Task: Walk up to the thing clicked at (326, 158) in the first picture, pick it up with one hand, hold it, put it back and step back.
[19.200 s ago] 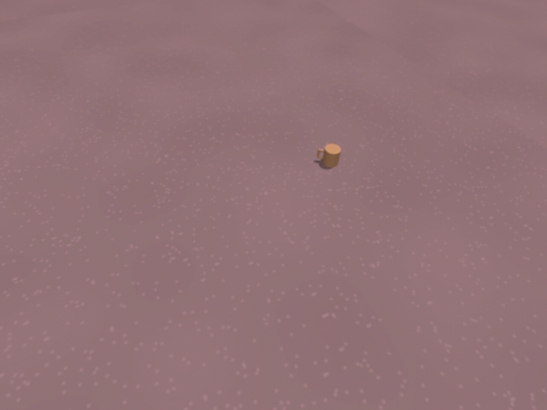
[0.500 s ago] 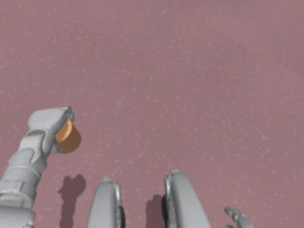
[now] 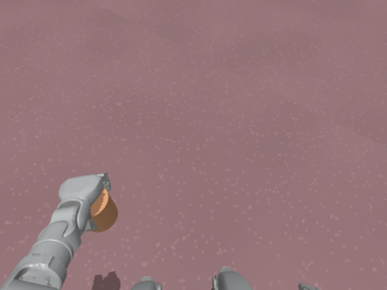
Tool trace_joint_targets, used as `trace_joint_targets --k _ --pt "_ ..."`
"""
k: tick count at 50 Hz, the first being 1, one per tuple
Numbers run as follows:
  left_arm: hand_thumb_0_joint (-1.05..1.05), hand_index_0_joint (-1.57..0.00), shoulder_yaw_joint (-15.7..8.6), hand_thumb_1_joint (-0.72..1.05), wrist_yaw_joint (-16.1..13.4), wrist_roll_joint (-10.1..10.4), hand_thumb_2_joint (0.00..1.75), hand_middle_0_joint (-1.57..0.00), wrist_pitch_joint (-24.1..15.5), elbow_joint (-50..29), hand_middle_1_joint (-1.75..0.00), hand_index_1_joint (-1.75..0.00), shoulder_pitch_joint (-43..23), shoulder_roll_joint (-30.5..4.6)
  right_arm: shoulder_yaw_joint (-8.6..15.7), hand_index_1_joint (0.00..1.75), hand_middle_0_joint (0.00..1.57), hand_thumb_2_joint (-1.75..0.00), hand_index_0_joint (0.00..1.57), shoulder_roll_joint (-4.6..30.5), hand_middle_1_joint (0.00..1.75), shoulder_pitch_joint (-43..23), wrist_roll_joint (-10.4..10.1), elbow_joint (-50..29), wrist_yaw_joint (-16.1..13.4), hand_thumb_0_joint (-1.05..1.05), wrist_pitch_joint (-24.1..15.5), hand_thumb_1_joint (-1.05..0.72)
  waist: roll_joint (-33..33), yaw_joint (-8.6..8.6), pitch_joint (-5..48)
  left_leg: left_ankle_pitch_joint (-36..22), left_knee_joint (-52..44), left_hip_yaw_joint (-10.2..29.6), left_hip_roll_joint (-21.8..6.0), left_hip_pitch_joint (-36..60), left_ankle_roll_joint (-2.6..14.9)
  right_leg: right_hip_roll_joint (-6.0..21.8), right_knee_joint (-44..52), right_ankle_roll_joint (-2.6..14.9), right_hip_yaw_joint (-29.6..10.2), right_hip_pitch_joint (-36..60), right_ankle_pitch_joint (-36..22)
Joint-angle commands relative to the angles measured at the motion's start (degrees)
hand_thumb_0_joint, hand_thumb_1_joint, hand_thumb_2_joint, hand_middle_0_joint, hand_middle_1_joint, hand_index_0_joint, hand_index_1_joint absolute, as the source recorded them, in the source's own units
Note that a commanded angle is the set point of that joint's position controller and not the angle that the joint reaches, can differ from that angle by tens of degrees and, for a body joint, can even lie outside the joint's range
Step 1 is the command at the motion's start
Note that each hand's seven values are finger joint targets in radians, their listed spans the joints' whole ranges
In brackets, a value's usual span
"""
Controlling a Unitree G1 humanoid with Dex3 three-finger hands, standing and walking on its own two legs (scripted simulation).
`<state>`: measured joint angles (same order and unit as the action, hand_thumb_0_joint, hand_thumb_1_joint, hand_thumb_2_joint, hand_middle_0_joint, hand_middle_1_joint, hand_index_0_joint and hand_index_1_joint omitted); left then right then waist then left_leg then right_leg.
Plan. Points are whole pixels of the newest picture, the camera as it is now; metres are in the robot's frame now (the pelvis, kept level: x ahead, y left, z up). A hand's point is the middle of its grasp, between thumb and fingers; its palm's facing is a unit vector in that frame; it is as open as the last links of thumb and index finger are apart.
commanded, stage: lift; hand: left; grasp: from above
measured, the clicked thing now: (88, 210) +0.35 +0.23 -0.13
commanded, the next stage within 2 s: hold in 0.18 s
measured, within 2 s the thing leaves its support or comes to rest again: neither
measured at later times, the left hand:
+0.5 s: hand (84, 190) +0.36 +0.21 -0.03, palm faces -0.47 -0.07 -0.88, open 11.2 cm
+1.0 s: hand (79, 194) +0.33 +0.21 +0.00, palm faces -0.47 -0.06 -0.88, open 11.2 cm
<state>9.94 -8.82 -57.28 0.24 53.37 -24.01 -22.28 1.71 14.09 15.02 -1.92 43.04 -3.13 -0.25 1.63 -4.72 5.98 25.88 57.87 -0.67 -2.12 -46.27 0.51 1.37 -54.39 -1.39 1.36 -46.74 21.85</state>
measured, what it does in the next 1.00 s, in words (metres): rises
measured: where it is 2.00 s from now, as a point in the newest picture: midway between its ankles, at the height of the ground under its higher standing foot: outside the picture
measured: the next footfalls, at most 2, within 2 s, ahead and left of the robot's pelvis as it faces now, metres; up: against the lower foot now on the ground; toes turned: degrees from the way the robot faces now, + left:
none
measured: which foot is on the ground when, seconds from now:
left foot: down 0.00-1.00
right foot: down 0.00-1.00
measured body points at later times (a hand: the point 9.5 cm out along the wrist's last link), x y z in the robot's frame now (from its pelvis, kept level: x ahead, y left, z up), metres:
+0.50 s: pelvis +0.04 +0.00 +0.04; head +0.09 -0.01 +0.49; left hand +0.38 +0.22 +0.02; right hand +0.13 -0.27 -0.08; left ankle +0.02 +0.11 -0.68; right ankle +0.04 -0.14 -0.68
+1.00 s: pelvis +0.04 -0.01 +0.06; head +0.06 -0.02 +0.50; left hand +0.35 +0.21 +0.05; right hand +0.15 -0.27 -0.07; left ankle +0.02 +0.11 -0.68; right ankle +0.04 -0.14 -0.68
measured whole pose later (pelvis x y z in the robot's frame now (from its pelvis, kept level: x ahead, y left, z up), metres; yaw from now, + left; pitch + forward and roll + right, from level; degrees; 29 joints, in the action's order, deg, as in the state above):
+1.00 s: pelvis +0.04 -0.01 +0.06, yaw -1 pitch +5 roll +0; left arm 12.3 -1.1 -57.1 0.7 40.9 -15.2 -21.8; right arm 2.9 14.8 12.9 -2.9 40.0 -2.2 4.6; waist 2.4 -0.9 2.3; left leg 18.1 32.9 -2.5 -1.2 -19.5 0.1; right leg 1.6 -32.3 -1.2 0.2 -21.6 15.4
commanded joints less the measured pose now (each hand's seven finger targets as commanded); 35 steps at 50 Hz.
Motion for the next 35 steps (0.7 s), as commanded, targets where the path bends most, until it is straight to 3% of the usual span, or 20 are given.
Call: trace_joint_targets --k 1,3,4,6,12,13,17,18,21,26,33,35 --pt "0.00 -0.84 -4.21 0.48 -3.29 0.21 1.09 -0.82 0.46 -13.18 -1.07 -1.05 -20.15 -12.72 3.04 0.30 0.20 -0.90 0.20 8.66 0.30 2.37 -0.24 -4.94 -0.34 0.00 -1.19 -0.90 3.38 0.93 19.51 -13.79 -12.57 1.78 2.10 16.93 -0.40 -2.90 10.45 2.43 -0.19 13.34 -9.74" --pt "0.00 -0.84 -3.72 0.48 -3.11 0.14 1.09 -0.82 1.02 -11.02 -1.07 -1.05 -17.14 -11.85 3.23 0.30 0.20 -0.90 0.20 8.51 0.30 2.26 -0.33 -4.92 -0.35 0.00 -0.88 -0.90 1.59 0.61 18.80 -15.88 -13.25 1.44 2.28 17.80 -0.15 -2.80 11.83 2.28 -0.56 15.32 -12.12" --pt "0.00 -0.84 -3.47 0.47 -2.94 0.61 1.11 -0.82 0.88 -13.03 -1.07 -1.05 -18.84 -11.55 3.16 0.30 0.20 -0.90 0.20 8.43 0.30 2.39 -0.38 -4.89 -0.33 0.00 -0.87 -0.90 1.83 0.42 18.76 -16.87 -13.71 1.27 2.34 18.33 -0.14 -2.77 12.49 2.20 -0.74 16.46 -13.22" --pt "0.00 -0.85 -3.92 0.49 -2.67 0.55 1.09 -0.82 1.15 -11.77 -1.08 -1.05 -16.12 -11.98 3.55 0.30 0.20 -0.90 0.20 8.51 0.30 2.16 -0.32 -4.74 -0.31 0.00 -0.64 -0.90 1.34 1.35 18.28 -18.77 -14.67 0.90 2.43 19.41 -0.18 -2.72 13.53 2.18 -0.69 18.36 -14.75" --pt "0.00 -0.88 -2.69 0.53 -1.51 1.00 1.14 -0.84 1.03 -14.55 -1.13 -1.09 -16.52 -10.13 4.03 0.30 0.20 -0.90 0.20 8.62 0.30 2.37 -0.48 -4.78 -0.07 0.00 -0.06 -0.90 1.35 0.82 18.54 -24.55 -17.30 0.74 2.10 24.84 -0.55 -3.02 15.66 2.27 -0.21 20.72 -18.94" --pt "0.00 -0.89 -3.27 0.54 -1.47 0.72 1.14 -0.85 1.00 -14.97 -1.12 -1.08 -15.90 -11.10 4.20 0.30 0.20 -0.90 0.20 8.79 0.30 2.21 -0.38 -4.85 -0.04 0.00 0.05 -0.90 1.45 1.76 19.10 -25.50 -17.60 0.57 2.28 25.52 -0.53 -2.92 16.12 2.21 -0.26 22.29 -19.82" --pt "0.00 -0.86 -3.55 0.51 -1.05 -0.05 1.11 -0.83 0.90 -15.72 -1.07 -1.04 -15.12 -11.74 4.19 0.30 0.20 -0.90 0.20 8.79 0.30 1.23 -0.58 -5.51 0.10 0.00 0.53 -0.90 1.36 1.88 17.43 -25.75 -19.40 -0.04 2.71 26.13 -0.45 -2.78 17.82 2.17 -0.58 24.48 -20.85" --pt "0.00 -0.86 -2.58 0.50 -0.72 -0.08 1.10 -0.83 1.08 -14.81 -1.07 -1.04 -14.76 -10.39 4.10 0.30 0.20 -0.90 0.20 8.69 0.30 1.26 -0.61 -5.50 0.18 0.00 0.61 -0.90 0.76 1.28 16.61 -26.25 -19.78 0.15 2.60 26.52 -0.58 -2.82 17.91 2.14 -0.36 23.97 -20.97" --pt "0.00 -0.87 -3.32 0.51 -0.04 -0.70 1.12 -0.85 0.76 -16.53 -1.05 -1.03 -14.18 -11.91 4.37 0.30 0.20 -0.90 0.20 8.96 0.30 0.74 -0.70 -6.18 0.25 0.00 0.85 -0.90 1.30 2.49 16.80 -27.63 -20.80 0.07 2.56 28.50 -0.74 -2.91 18.79 2.20 -0.31 25.08 -21.36" --pt "0.00 -0.86 -3.16 0.49 0.95 -0.11 1.16 -0.86 0.83 -18.71 -1.04 -1.04 -13.69 -11.37 4.61 0.30 0.20 -0.90 0.20 9.12 0.30 0.39 -0.68 -6.62 0.59 0.00 1.10 -0.90 1.51 2.47 17.43 -31.87 -21.68 0.03 2.36 30.92 -0.82 -3.05 19.50 2.10 -0.17 27.46 -24.51" --pt "0.00 -0.88 -2.68 0.51 3.03 -0.45 1.15 -0.88 0.91 -19.43 -1.03 -1.03 -11.22 -10.92 4.64 0.30 0.20 -0.90 0.20 9.21 0.30 -0.28 -0.89 -7.75 0.79 0.00 1.88 -0.90 0.54 2.36 14.26 -32.64 -23.61 -0.63 2.48 31.56 -0.39 -3.04 21.16 2.03 -0.39 28.68 -25.90" --pt "0.00 -0.89 -3.17 0.52 3.37 -0.09 1.13 -0.88 0.68 -21.96 -1.04 -1.03 -12.03 -11.88 4.69 0.30 0.20 -0.90 0.20 9.38 0.30 -1.11 -0.98 -8.48 0.76 0.00 2.16 -0.91 0.80 3.38 14.69 -31.30 -24.68 -0.65 2.57 32.19 -0.47 -2.89 21.96 2.10 -0.39 30.13 -25.00"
